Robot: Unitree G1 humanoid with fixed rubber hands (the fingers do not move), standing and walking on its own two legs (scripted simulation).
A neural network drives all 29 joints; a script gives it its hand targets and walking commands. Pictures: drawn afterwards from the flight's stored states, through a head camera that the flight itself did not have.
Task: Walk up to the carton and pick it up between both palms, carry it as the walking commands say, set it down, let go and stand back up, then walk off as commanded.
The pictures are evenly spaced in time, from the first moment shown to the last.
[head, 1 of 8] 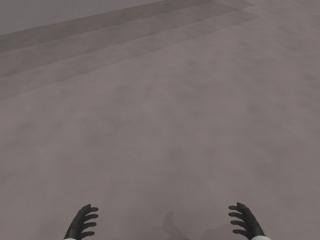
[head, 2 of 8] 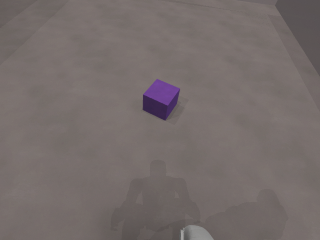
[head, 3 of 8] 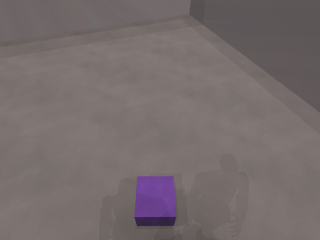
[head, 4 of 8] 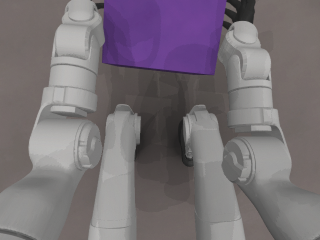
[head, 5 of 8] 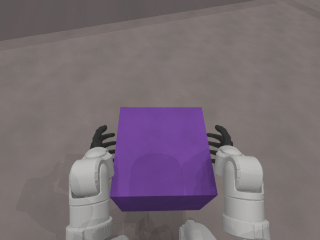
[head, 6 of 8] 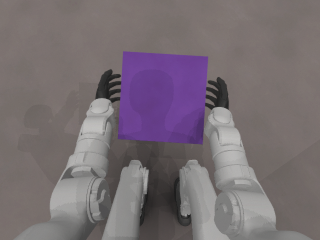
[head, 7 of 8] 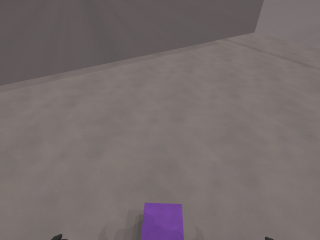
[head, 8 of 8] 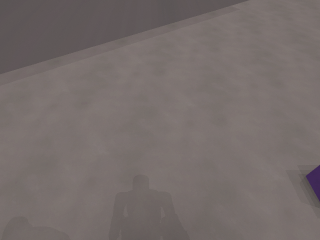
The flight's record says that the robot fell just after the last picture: no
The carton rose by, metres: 0.68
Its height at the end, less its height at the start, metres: +0.00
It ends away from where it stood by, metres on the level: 1.48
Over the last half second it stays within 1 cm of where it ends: yes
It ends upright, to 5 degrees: yes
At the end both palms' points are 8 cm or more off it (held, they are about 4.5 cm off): yes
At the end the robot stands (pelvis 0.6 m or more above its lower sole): yes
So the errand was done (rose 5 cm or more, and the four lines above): yes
